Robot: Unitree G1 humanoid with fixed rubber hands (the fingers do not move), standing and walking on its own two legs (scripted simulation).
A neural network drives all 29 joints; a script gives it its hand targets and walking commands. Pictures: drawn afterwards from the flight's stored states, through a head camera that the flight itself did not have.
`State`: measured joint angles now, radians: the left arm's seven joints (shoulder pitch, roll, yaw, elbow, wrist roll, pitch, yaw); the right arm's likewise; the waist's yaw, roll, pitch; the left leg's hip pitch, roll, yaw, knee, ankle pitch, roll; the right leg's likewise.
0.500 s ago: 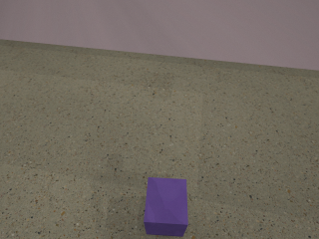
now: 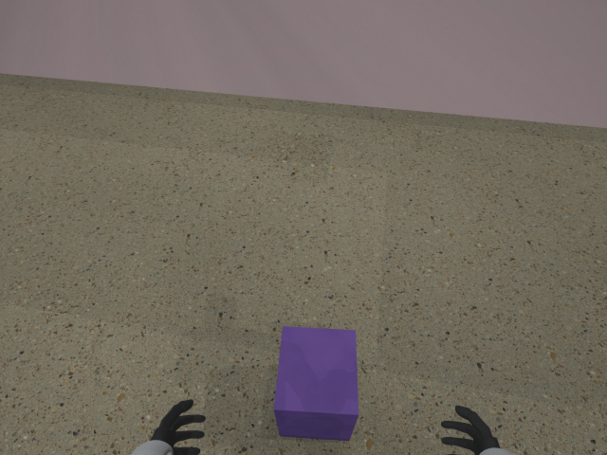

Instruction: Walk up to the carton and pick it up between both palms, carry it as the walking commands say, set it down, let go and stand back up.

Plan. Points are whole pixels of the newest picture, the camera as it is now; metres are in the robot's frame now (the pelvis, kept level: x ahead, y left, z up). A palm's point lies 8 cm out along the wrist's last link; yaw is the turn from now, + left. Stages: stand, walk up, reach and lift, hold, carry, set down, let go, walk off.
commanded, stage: reach and lift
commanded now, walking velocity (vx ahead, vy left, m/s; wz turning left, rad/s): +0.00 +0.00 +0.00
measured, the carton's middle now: (316, 384) +0.43 +0.00 -0.62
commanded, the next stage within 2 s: none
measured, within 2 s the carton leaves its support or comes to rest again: neither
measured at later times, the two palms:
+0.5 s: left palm (190, 440) +0.19 +0.20 -0.16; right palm (455, 421) +0.23 -0.21 -0.15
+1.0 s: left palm (222, 350) +0.35 +0.19 -0.21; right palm (418, 342) +0.38 -0.18 -0.20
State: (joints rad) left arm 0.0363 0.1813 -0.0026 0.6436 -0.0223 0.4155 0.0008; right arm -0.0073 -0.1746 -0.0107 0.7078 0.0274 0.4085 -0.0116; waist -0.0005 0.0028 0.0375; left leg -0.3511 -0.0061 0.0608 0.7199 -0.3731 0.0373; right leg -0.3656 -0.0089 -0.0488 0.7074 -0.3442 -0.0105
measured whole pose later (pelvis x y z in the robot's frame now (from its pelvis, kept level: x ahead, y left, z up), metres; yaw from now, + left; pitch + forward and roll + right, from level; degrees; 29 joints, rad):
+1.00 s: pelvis -0.06 -0.01 -0.09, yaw +1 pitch +31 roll +0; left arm -0.77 0.22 0.09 0.79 -0.05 0.16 0.10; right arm -0.83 -0.17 -0.17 0.77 0.03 0.18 -0.13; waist 0.00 0.00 0.09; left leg -1.29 0.00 0.06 1.13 -0.38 0.04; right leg -1.31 -0.03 -0.05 1.12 -0.36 -0.02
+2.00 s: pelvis -0.11 -0.01 -0.24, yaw +2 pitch +39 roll +0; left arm -1.29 0.33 0.14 0.92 -0.11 0.12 0.15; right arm -1.34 -0.24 -0.30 0.96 0.06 0.10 -0.18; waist 0.00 0.00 0.37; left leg -1.92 0.00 0.05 1.72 -0.48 0.04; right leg -1.92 -0.04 -0.05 1.71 -0.46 -0.03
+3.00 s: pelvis -0.11 -0.02 -0.38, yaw +1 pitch +30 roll -1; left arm -1.46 0.41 0.08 1.16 -0.26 0.08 0.10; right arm -1.49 -0.37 -0.07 1.13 0.27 0.06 -0.15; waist 0.00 0.00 0.52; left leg -2.17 0.00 0.03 2.23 -0.58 0.04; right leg -2.17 0.01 -0.05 2.21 -0.56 -0.03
